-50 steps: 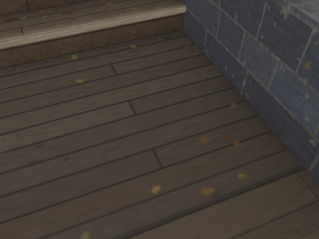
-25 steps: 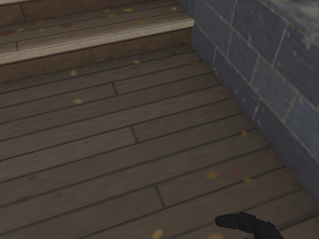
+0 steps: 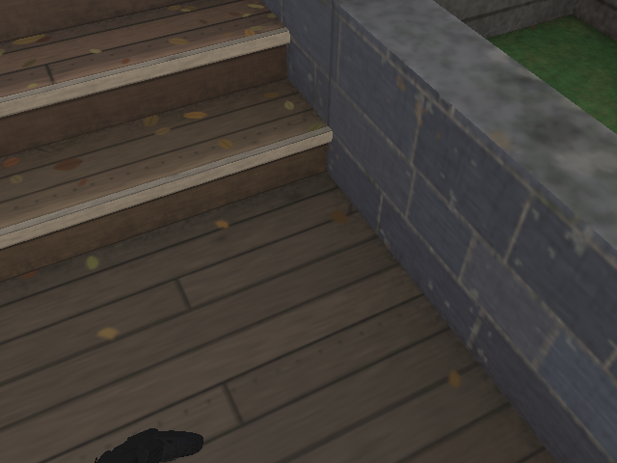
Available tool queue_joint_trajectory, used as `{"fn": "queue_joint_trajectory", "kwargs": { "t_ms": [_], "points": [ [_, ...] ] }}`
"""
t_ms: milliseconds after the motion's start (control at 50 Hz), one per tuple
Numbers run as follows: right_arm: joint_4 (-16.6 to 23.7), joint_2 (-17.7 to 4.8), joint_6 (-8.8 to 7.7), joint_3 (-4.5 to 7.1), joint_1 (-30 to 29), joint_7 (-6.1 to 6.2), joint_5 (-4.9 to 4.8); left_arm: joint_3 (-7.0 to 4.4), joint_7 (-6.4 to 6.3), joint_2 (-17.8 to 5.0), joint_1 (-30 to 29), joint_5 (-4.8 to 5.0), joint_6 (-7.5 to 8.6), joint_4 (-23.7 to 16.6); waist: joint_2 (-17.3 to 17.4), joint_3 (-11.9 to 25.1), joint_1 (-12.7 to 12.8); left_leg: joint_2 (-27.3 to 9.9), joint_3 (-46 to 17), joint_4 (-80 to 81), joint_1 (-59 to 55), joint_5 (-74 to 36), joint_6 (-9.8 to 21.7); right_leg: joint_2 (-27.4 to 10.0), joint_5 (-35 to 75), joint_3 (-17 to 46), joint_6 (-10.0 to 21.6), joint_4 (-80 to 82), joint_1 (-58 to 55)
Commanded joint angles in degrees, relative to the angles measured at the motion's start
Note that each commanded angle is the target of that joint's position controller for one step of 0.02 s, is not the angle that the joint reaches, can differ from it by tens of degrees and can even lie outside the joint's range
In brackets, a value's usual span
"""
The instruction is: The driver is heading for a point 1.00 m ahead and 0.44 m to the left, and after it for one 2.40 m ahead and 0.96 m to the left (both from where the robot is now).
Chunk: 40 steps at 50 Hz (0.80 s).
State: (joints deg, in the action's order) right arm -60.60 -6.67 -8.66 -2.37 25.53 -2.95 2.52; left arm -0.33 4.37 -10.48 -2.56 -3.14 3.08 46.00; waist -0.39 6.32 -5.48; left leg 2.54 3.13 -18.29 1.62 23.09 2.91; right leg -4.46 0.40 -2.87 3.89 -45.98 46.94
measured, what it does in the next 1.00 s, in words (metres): walks ahead, turning left: right foot, then left foot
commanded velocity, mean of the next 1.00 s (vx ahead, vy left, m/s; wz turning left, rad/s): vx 0.50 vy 0.00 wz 0.44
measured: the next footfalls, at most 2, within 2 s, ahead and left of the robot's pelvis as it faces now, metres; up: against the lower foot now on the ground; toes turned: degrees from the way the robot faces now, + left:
right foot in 0.08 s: +0.23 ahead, -0.12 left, +0.00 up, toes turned -4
left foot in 0.62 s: +0.52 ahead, +0.15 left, +0.00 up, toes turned +19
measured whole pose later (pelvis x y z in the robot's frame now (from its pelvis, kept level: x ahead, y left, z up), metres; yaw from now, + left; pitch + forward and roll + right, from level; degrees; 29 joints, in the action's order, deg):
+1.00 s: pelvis +0.57 +0.09 +0.01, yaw +28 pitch +2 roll +1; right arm -46.7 -14.8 -3.2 5.2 21.0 -1.0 0.8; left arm -1.3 0.9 -13.5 3.0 -2.0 2.1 42.7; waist -2.5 -1.2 -3.9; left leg 7.9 -7.0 -19.8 6.8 14.5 5.2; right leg -5.8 -4.5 1.8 -3.3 -40.6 36.6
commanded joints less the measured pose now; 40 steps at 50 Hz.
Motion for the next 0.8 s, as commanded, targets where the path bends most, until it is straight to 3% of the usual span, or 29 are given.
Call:
{"fn": "queue_joint_trajectory", "kwargs": {
  "t_ms": [20,60,80,100,120,140,160,180,200,220,240,260,280,320,380,440,520,580,600,620,640,660,680,700,720,740,760,800],
  "points": [
    [-0.6,-10.5,0.24,2.93,5.0,-0.41,-0.35,-2.3,-0.5,-4.5,-10.1,0.55,0.66,-7.0,5.7,-7.2,2.3,-16.1,-7.5,3.1,-6.4,-51.7,8.4,3.2,-3.2,-2.3,1.5,10.8,-3.7],
    [-0.3,-12.6,0.57,4.15,3.0,-0.07,0.23,-3.44,-1.24,-6.1,-6.6,1.68,1.41,-6.4,5.8,-4.4,5.4,-15.2,-5.6,-3.0,-8.8,-68.6,6.0,5.6,-0.6,-3.1,3.2,16.9,-14.1],
    [0.1,-12.5,0.85,4.44,1.7,-0.19,1.04,-4.42,-2.16,-7.9,-0.4,2.34,1.79,-4.7,5.5,-0.3,7.8,-13.6,-4.7,-8.4,-5.5,-72.0,4.3,5.7,3.5,-2.2,4.6,16.8,-26.7],
    [1.2,-7.8,0.72,3.31,4.3,0.22,1.62,-4.93,-2.99,-9.6,11.5,1.19,2.04,-1.6,0.5,11.6,9.5,-10.1,-4.6,-21.9,6.8,-58.5,2.0,-0.7,17.2,2.9,10.7,7.9,-52.7],
    [2.4,-2.2,0.21,1.16,11.9,0.07,1.84,-4.6,-3.49,-10.2,25.9,0.79,2.41,2.6,-13.3,24.6,10.7,-0.6,-3.8,-41.3,32.0,-16.1,-2.9,-15.9,16.8,26.0,23.5,13.5,-84.1],
    [3.5,-6.2,0.75,2.7,2.1,-1.44,-0.35,-4.86,-4.42,-8.2,37.9,-0.88,2.24,8.1,-10.0,18.7,16.6,1.7,-8.3,-55.2,42.1,5.5,-1.3,-17.9,1.1,37.9,19.7,24.6,-80.7],
    [4.8,-7.3,1.04,4.01,-5.3,-1.72,-1.38,-6.23,-5.12,-10.4,32.5,-0.92,2.77,9.2,-6.7,2.3,15.2,-2.9,-11.2,-63.6,48.2,-1.0,1.6,-16.1,-11.4,30.9,13.1,28.1,-64.3],
    [4.3,-7.9,0.95,4.45,-6.3,-1.06,-0.9,-5.84,-5.74,-8.3,24.2,-0.29,2.58,8.4,-4.0,-3.4,11.6,-6.5,-11.0,-62.7,46.2,-6.5,3.2,-15.3,-12.2,23.8,11.2,30.8,-50.2],
    [4.2,-6.5,1.29,4.49,-5.3,-0.7,0.68,-3.93,-6.05,-2.8,19.6,0.29,2.08,7.6,-1.8,-0.9,7.6,-8.7,-11.3,-60.3,40.9,-10.0,4.3,-14.3,-7.0,18.3,10.7,33.1,-43.9],
    [4.8,-4.1,1.86,4.03,-6.4,-0.75,1.31,-2.91,-5.96,0.5,16.8,0.89,2.16,7.1,-1.3,-1.4,5.9,-9.7,-10.8,-59.9,38.0,-11.6,4.2,-13.6,-2.0,14.4,10.2,34.5,-39.5],
    [5.2,-2.1,2.57,3.84,-6.9,-1.01,1.14,-2.24,-5.98,2.4,15.2,0.88,2.43,7.1,-1.1,-1.3,4.2,-10.1,-10.2,-60.9,37.5,-11.7,4.2,-12.9,0.7,11.2,10.0,35.6,-36.9],
    [8.2,-8.0,2.96,6.03,-8.6,1.97,-7.03,-2.94,-4.46,-2.6,13.1,3.18,3.57,5.6,0.4,-1.9,4.1,-10.1,-9.3,-61.8,39.8,-10.0,2.1,-11.9,-1.4,8.3,7.5,36.5,-39.8],
    [8.8,-7.4,3.48,5.83,-9.6,3.38,-7.58,-3.19,-3.97,-4.2,12.2,3.69,4.27,6.1,-0.7,-2.7,3.1,-11.3,-10.1,-59.1,42.0,-10.8,1.3,-11.8,-2.1,6.2,6.2,37.4,-38.2],
    [10.2,-6.1,4.54,5.77,-11.1,4.21,-5.62,-2.97,-4.18,-4.3,14.2,2.74,4.27,7.5,-1.6,-6.5,3.0,-11.7,-9.9,-55.7,43.5,-14.1,0.0,-10.9,0.3,1.5,5.3,38.4,-33.4],
    [13.0,-5.9,5.04,5.78,-15.7,3.39,-3.77,-3.27,-5.45,-6.7,16.0,2.04,3.9,8.2,-3.4,-8.2,3.3,-11.0,-6.7,-43.8,42.2,-23.9,-1.0,-8.0,2.0,-4.9,4.7,38.5,-30.5],
    [15.1,-6.0,4.94,5.62,-22.1,2.15,-3.68,-3.67,-6.34,-8.9,20.6,2.6,3.83,8.8,-1.5,-8.4,6.4,-9.7,-3.5,-30.3,39.9,-29.2,-0.2,-8.7,3.3,-6.9,4.0,38.5,-36.5],
    [18.2,-6.5,5.02,5.61,-28.6,0.36,-3.97,-4.5,-6.62,-10.8,24.6,3.48,2.07,9.6,-1.3,-10.8,8.5,-8.2,-0.7,-21.4,43.2,-23.3,1.6,-12.2,10.4,-8.6,3.2,33.7,-50.7],
    [19.8,-9.8,5.32,7.16,-25.8,-0.58,-3.76,-5.43,-6.99,-13.6,22.7,3.64,0.78,8.5,-5.1,-8.0,4.9,-2.6,4.6,-20.2,33.3,-12.8,4.8,-12.9,38.3,-10.9,1.5,22.4,-53.2],
    [18.5,-11.9,5.37,8.34,-19.1,-0.65,-3.88,-5.65,-7.14,-14.4,21.4,3.64,0.26,7.9,-5.7,-4.8,1.1,-0.1,5.6,-18.2,24.9,-11.7,6.3,-12.1,44.5,-11.7,0.7,13.1,-52.3],
    [16.0,-16.0,5.6,10.48,-9.5,0.1,-3.8,-5.63,-7.02,-14.4,20.0,4.07,0.16,6.8,-4.0,0.0,-3.6,1.7,3.8,-13.7,10.0,-15.5,8.6,-9.4,39.9,-12.3,-1.3,-0.4,-45.9],
    [14.3,-22.5,6.13,12.26,-2.1,1.6,-3.29,-4.61,-6.73,-11.0,20.4,2.52,1.11,4.5,6.5,5.8,-3.9,-10.1,-14.6,-15.2,-8.5,-22.9,12.2,-5.1,7.9,-12.1,-3.8,-20.4,-27.8],
    [16.4,-24.9,5.47,12.01,-4.2,1.5,-3.34,-2.55,-5.61,-4.8,24.3,3.11,3.54,1.4,16.8,14.4,2.0,-22.3,-49.0,-3.6,-25.3,-14.5,24.8,7.7,-32.8,-0.2,-6.4,-39.3,-6.2],
    [16.4,-20.2,5.52,10.8,-2.0,1.45,-2.94,-3.76,-4.64,-9.7,16.5,5.28,5.91,0.0,9.3,14.5,-1.9,-20.8,-47.5,0.9,-25.8,-13.2,21.2,5.0,-29.8,8.5,-4.9,-41.4,0.1],
    [16.4,-17.1,5.19,10.15,-4.6,1.75,-3.02,-3.76,-4.48,-10.0,13.1,6.24,6.63,-1.3,7.6,7.7,-1.0,-19.0,-38.0,0.1,-19.5,-16.6,18.5,2.5,-25.1,7.8,-3.6,-38.9,2.9],
    [17.8,-15.5,4.88,9.56,-9.6,1.66,-3.6,-3.74,-5.05,-9.8,12.1,4.91,6.66,-1.3,0.3,3.1,2.1,-16.6,-31.3,0.3,-9.4,-22.0,16.5,-0.2,-21.3,7.4,-3.5,-34.2,0.0],
    [18.7,-13.9,4.68,9.04,-13.4,1.75,-3.64,-4.47,-5.52,-10.7,12.0,3.67,6.01,-1.5,-0.6,0.8,4.5,-14.8,-26.4,0.9,-0.9,-26.0,15.3,-2.0,-19.3,7.2,-4.0,-29.8,-4.4],
    [19.5,-12.9,4.48,8.62,-15.1,1.9,-3.14,-4.83,-5.47,-10.7,13.2,3.33,4.93,-1.8,-0.3,-0.4,6.4,-13.4,-24.3,2.1,5.0,-27.4,14.9,-3.1,-18.8,7.5,-4.2,-27.5,-8.3],
    [19.7,-13.8,4.13,8.74,-14.9,2.5,-3.38,-4.88,-5.7,-9.3,12.6,2.93,3.48,-3.4,0.1,-2.1,7.7,-11.9,-21.9,3.9,10.9,-28.8,14.8,-3.4,-18.2,6.6,-5.4,-21.4,-10.2]
  ]
}}
Velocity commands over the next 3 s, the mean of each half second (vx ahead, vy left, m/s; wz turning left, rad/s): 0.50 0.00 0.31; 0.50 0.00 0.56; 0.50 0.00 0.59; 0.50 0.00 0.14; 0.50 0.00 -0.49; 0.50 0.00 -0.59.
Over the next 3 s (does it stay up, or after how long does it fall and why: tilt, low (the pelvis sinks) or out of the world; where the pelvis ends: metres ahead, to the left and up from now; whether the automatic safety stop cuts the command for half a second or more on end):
stays up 1.42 0.77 0.34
